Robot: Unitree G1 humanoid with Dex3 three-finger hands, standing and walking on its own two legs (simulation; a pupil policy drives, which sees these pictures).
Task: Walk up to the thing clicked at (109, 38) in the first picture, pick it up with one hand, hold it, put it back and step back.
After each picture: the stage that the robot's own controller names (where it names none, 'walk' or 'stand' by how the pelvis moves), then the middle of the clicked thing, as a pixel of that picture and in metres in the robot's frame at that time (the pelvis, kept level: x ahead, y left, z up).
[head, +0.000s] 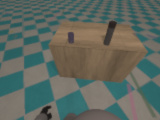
stand; (109, 34) +0.84 -0.16 +0.06
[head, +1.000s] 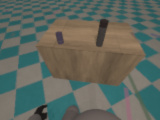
rise first; (101, 34) +0.74 -0.04 +0.09
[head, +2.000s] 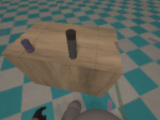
rise first; (72, 46) +0.52 +0.21 +0.08
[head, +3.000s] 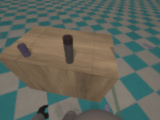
stand; (68, 51) +0.50 +0.20 +0.08
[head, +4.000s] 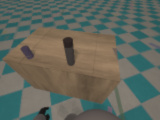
stand; (69, 53) +0.50 +0.19 +0.06
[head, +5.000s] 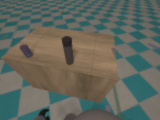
stand; (68, 52) +0.50 +0.20 +0.06
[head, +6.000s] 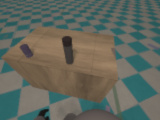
stand; (68, 51) +0.51 +0.21 +0.06
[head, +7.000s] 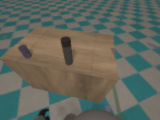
stand; (67, 52) +0.50 +0.21 +0.06
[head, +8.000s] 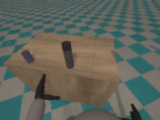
rise first; (68, 56) +0.48 +0.22 +0.07
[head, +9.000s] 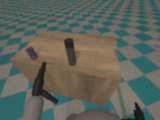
go down; (70, 53) +0.50 +0.21 +0.07
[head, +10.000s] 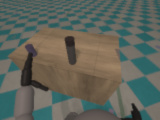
go down; (71, 52) +0.50 +0.21 +0.07
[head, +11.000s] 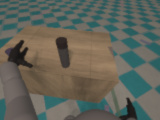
go down; (63, 54) +0.46 +0.20 +0.08
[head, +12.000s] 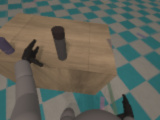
close in; (60, 46) +0.49 +0.20 +0.10
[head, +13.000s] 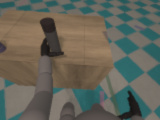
close; (53, 40) +0.51 +0.23 +0.13
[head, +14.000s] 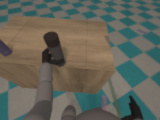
lift; (56, 52) +0.42 +0.21 +0.12
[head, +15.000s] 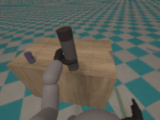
lift; (69, 52) +0.33 +0.13 +0.26
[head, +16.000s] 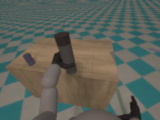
hold; (67, 55) +0.33 +0.15 +0.24
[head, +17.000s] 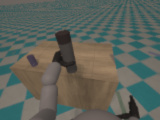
hold; (68, 54) +0.33 +0.15 +0.26
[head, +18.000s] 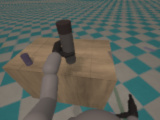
crouch; (67, 45) +0.38 +0.14 +0.27
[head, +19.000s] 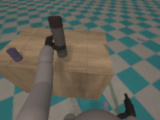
lower; (59, 39) +0.47 +0.20 +0.22
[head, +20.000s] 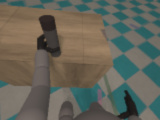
lower; (52, 39) +0.49 +0.21 +0.14
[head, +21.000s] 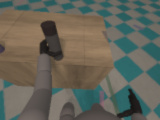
lower; (54, 44) +0.47 +0.21 +0.13
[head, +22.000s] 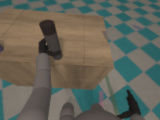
lower; (53, 43) +0.48 +0.21 +0.13
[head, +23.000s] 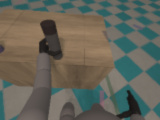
lower; (53, 43) +0.48 +0.21 +0.13
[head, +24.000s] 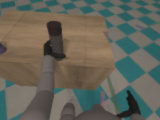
open; (57, 44) +0.47 +0.20 +0.13
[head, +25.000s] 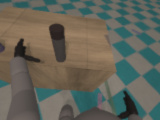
sink last; (59, 46) +0.45 +0.19 +0.12
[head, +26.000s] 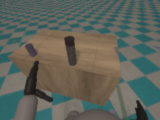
sink last; (71, 52) +0.49 +0.20 +0.11
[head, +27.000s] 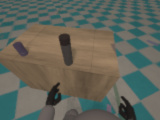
stand; (66, 51) +0.46 +0.20 +0.11
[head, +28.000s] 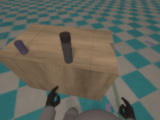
stand; (67, 49) +0.48 +0.20 +0.12
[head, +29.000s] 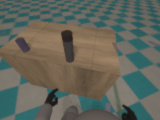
stand; (68, 48) +0.48 +0.20 +0.12
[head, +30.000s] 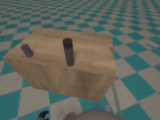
stand; (69, 53) +0.49 +0.20 +0.07
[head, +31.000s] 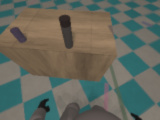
walk; (67, 34) +0.58 +0.21 +0.09
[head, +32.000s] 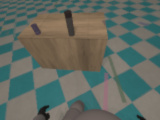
walk; (69, 24) +0.85 +0.28 +0.08
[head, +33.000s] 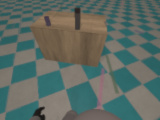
stand; (77, 19) +1.09 +0.23 +0.08
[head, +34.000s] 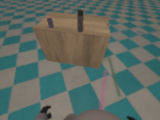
stand; (80, 21) +1.06 +0.19 +0.06
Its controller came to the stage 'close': yes
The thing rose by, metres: 0.20
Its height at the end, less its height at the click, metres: +0.00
